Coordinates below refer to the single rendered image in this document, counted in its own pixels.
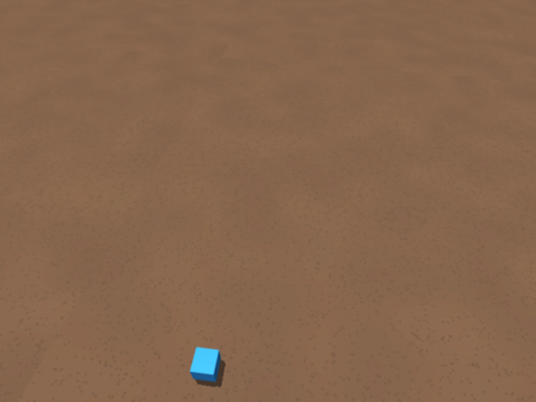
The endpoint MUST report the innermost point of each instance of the cube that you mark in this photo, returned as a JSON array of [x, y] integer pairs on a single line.
[[205, 365]]

